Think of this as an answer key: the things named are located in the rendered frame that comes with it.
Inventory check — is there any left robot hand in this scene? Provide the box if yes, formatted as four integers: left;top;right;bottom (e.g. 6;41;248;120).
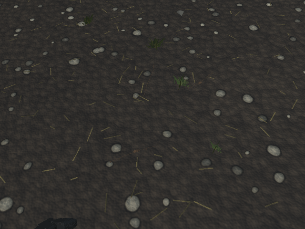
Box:
34;218;77;229

